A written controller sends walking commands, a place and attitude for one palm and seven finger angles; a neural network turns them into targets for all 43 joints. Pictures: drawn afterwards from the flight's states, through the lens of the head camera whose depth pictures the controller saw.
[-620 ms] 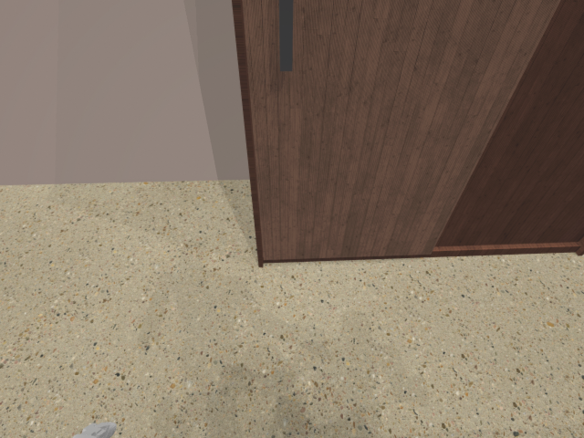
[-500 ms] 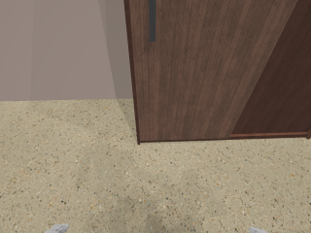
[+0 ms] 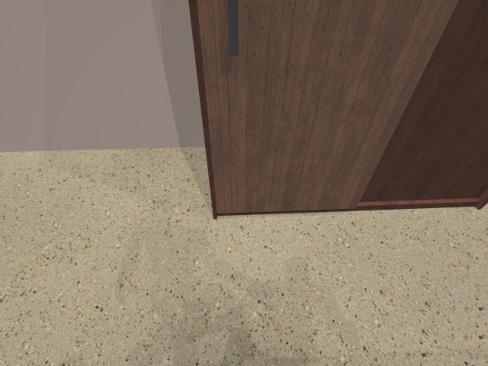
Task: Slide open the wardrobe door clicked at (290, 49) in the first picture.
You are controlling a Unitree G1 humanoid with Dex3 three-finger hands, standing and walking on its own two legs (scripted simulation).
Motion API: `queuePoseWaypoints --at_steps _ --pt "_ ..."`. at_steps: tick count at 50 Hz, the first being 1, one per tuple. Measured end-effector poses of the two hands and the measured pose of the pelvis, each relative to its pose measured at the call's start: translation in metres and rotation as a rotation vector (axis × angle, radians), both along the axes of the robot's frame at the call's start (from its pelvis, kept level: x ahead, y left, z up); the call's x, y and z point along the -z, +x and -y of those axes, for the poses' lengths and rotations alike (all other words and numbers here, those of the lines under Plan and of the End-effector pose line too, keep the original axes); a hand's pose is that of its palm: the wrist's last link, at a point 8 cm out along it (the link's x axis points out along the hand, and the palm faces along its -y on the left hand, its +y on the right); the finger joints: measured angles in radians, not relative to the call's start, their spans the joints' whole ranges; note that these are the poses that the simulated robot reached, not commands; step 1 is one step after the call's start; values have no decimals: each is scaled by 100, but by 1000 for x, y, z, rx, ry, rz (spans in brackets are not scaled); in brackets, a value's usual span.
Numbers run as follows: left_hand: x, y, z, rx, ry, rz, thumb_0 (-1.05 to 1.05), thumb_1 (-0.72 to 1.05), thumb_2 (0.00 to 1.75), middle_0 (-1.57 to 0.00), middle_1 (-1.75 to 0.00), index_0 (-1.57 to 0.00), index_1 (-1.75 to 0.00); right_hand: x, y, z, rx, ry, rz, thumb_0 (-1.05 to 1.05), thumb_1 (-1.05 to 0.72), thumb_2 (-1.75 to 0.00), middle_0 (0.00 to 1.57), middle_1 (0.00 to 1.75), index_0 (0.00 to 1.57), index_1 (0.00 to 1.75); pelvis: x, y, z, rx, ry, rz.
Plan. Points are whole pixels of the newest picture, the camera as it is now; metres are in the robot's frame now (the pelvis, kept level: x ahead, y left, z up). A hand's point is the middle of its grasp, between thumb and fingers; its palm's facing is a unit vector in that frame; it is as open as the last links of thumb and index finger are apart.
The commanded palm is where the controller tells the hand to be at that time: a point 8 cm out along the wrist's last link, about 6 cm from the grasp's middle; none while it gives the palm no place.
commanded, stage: stand and wait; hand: left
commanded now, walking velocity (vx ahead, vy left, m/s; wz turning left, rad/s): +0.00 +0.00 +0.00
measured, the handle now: (232, 13) +0.89 +0.09 +0.20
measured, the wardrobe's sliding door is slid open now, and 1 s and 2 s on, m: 0.00 0.00 0.00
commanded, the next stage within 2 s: look at it before walking up in 0.20 s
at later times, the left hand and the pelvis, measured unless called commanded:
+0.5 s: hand out of the picture +0.09 +0.24 -0.15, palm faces -0.03 -0.94 -0.33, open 7.4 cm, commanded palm none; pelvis +0.00 +0.00 +0.00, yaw +0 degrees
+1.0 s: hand out of the picture +0.08 +0.25 -0.15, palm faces -0.03 -0.94 -0.34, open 7.4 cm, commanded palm none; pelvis +0.00 +0.00 +0.00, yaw +0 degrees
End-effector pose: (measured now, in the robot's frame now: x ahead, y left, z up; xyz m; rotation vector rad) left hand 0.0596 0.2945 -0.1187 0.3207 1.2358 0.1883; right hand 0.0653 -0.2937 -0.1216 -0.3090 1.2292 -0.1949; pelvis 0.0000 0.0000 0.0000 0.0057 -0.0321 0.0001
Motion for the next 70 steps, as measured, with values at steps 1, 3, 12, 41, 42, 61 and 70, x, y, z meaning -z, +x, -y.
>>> queuePoseWaypoints --at_steps 1,3,12,41,42,61,70 --pt "0 0 0 0 1 -1 0 90 90 -20 -30 -20 -30 0 -2 1 2 0 -5 1 -91 -89 20 30 20 30 0 0 0 0 0 0" --pt "-1 0 0 0 3 -1 0 90 90 -20 -30 -20 -30 1 -4 1 4 0 -11 1 -91 -89 20 30 20 30 0 0 1 0 0 -1" --pt "-3 10 4 10 1 25 0 90 90 -20 -30 -20 -30 0 -1 1 4 6 2 1 -91 -89 20 30 20 30 -1 0 2 1 0 0" --pt "-3 12 5 10 -4 17 0 90 90 -20 -30 -20 -30 -4 12 3 -3 0 21 1 -91 -89 20 30 20 30 -3 4 4 6 -1 -1" --pt "-3 11 5 9 -4 14 0 90 90 -20 -30 -20 -30 -4 12 3 -2 0 20 1 -91 -89 20 30 20 30 -3 4 4 6 -1 -1" --pt "10 -1 20 -34 -41 -20 0 91 90 -20 -30 -20 -30 9 8 -17 -15 48 -33 1 -91 -89 20 30 20 30 1 16 5 -13 -1 -14" --pt "36 -33 71 -106 -139 -181 0 91 90 -20 -30 -20 -30 37 -12 -42 59 144 -151 1 -91 -89 20 30 20 30 15 59 20 -18 1 -33"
